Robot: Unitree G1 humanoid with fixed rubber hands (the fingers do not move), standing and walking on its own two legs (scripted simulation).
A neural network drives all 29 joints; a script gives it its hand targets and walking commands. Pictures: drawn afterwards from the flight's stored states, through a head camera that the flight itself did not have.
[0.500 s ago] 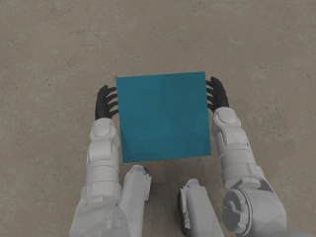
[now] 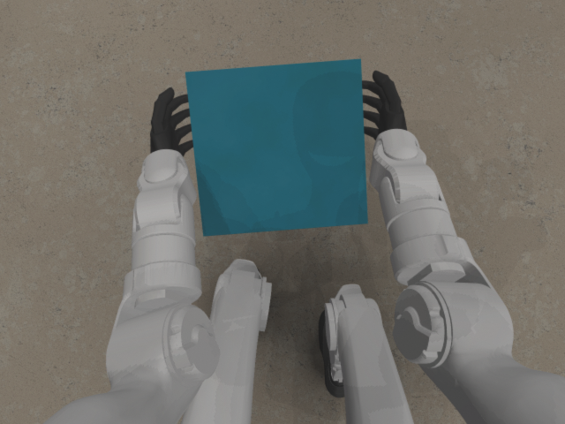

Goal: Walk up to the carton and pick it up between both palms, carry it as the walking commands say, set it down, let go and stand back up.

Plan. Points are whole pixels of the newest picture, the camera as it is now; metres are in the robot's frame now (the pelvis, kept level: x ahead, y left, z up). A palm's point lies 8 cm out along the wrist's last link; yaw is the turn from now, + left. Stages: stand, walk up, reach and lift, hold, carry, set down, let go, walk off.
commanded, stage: set down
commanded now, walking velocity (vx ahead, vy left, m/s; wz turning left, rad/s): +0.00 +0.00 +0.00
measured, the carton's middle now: (279, 153) +0.48 +0.08 -0.20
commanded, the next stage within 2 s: none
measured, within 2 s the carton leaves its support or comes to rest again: neither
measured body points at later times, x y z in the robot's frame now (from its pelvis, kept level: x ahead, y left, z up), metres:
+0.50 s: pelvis -0.02 +0.01 -0.06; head +0.31 +0.07 +0.24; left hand +0.47 +0.25 -0.20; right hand +0.53 -0.04 -0.19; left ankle +0.13 +0.14 -0.50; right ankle +0.05 -0.11 -0.50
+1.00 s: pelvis -0.02 +0.00 -0.11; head +0.35 +0.06 +0.13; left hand +0.49 +0.26 -0.29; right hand +0.56 -0.03 -0.28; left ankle +0.13 +0.14 -0.50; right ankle +0.05 -0.11 -0.50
